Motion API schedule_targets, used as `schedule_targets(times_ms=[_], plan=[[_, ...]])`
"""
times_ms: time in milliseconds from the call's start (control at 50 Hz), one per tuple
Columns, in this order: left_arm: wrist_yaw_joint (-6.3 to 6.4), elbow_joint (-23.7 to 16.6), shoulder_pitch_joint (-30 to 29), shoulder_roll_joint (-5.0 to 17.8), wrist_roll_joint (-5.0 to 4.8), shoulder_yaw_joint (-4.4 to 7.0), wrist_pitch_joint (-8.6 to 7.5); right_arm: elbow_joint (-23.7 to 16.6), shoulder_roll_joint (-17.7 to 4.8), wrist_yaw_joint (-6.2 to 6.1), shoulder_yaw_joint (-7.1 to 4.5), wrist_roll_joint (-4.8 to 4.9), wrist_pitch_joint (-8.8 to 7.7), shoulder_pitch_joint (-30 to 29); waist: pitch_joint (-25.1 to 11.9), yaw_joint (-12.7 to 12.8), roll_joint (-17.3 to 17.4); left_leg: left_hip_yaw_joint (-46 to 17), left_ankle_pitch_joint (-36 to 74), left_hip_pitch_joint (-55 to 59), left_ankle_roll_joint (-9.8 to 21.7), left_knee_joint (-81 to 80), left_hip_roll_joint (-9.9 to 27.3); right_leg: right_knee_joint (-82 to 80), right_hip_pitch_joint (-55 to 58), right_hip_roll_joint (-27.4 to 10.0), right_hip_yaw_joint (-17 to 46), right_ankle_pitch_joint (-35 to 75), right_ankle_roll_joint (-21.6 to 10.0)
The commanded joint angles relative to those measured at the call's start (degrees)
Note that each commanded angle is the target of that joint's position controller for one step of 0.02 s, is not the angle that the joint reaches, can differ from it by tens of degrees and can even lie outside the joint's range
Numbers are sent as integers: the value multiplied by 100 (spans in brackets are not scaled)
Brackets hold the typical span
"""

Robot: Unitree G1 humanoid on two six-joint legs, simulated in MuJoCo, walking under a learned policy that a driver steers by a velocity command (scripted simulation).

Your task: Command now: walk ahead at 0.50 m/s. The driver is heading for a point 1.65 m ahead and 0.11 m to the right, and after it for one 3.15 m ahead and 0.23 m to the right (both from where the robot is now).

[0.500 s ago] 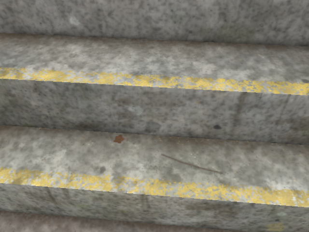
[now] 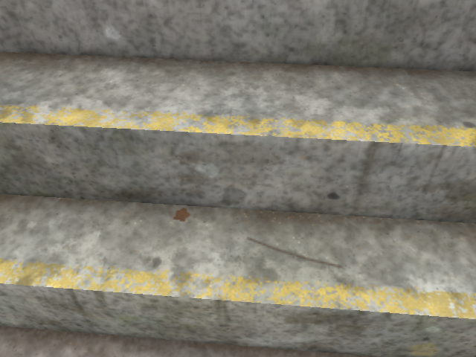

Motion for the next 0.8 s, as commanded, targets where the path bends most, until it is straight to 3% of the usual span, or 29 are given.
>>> schedule_targets(times_ms=[20,800], plan=[[17,-292,-263,658,-4,128,-67,-320,-622,-16,-119,2,-71,-334,-364,1,-22,-463,1037,306,119,17,631,-85,-129,-1002,566,1612,68],[22,-295,-309,668,-6,142,-62,-358,-658,-18,-122,-3,-67,-366,-379,1,-26,-456,1081,359,117,6,635,-85,-135,-1011,561,1618,89]])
